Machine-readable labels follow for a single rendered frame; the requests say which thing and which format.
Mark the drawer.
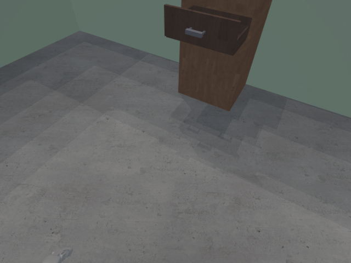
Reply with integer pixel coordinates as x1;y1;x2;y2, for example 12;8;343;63
164;4;252;56

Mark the left robot hand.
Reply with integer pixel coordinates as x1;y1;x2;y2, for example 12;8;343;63
42;247;73;263

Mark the handle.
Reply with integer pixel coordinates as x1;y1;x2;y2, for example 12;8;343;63
185;27;206;38

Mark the cabinet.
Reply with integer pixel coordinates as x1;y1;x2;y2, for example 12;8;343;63
178;0;272;111

